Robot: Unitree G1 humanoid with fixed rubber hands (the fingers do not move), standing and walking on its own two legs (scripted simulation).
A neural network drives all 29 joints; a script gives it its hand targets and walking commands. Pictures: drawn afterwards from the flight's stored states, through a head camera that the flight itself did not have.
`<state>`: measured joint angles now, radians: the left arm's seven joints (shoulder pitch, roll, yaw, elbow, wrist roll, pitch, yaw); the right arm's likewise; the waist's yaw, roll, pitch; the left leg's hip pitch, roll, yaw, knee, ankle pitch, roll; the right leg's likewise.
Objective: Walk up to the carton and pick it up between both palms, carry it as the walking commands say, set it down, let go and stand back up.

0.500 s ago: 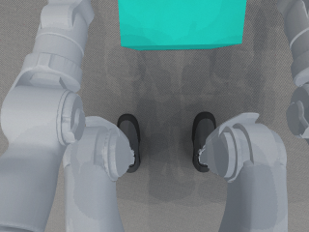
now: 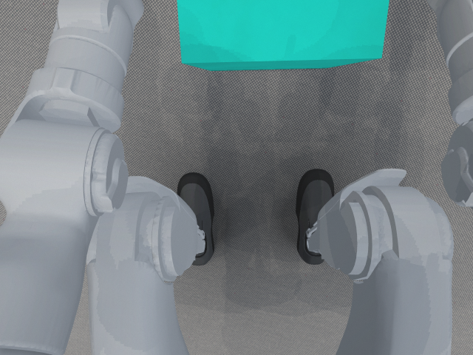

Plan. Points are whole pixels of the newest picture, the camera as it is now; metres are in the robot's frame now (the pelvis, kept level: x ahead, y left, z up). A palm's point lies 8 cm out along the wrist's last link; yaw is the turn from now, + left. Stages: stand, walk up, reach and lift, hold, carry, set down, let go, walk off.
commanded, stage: reach and lift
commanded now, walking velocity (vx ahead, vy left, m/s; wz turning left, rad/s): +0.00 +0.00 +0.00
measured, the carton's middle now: out of the picture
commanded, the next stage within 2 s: none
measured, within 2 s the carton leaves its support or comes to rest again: leaves its support in 1.20 s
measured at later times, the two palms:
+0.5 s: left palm out of the picture +0.57 +0.11 -0.18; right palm out of the picture +0.57 -0.19 -0.18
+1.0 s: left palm out of the picture +0.57 +0.12 -0.18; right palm out of the picture +0.57 -0.19 -0.18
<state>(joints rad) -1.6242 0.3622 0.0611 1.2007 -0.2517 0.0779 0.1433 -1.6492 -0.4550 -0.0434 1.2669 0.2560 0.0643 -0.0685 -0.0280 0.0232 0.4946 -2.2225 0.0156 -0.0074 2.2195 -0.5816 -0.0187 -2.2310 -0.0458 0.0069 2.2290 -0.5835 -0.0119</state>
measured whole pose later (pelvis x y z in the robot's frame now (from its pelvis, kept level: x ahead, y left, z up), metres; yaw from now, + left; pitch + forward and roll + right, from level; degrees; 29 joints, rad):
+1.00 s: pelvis +0.00 +0.00 -0.01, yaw +0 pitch +32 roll +1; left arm -1.57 0.28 0.24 1.04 -0.10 0.20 0.06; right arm -1.60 -0.38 -0.18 1.07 0.08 0.20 0.02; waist -0.03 0.04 0.51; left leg -2.23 -0.04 -0.03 2.27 -0.61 -0.05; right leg -2.25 -0.02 0.03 2.28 -0.59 -0.01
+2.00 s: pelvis +0.01 +0.00 +0.06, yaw -2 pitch +45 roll +3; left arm -1.30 0.07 0.46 0.68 0.12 0.35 0.12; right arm -1.37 -0.19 -0.33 0.79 -0.13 0.36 -0.06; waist -0.01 0.01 0.11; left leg -2.20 -0.04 -0.03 2.01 -0.59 -0.06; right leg -2.24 0.02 0.05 2.01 -0.55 0.02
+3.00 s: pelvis +0.01 +0.01 +0.16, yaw -3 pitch +44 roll +1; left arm -1.06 -0.06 0.55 0.58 0.27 0.42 0.05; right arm -1.12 -0.03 -0.46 0.68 -0.27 0.43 -0.02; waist 0.00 0.01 -0.13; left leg -1.92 -0.04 -0.04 1.64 -0.49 -0.04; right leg -1.95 0.02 0.05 1.64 -0.46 0.02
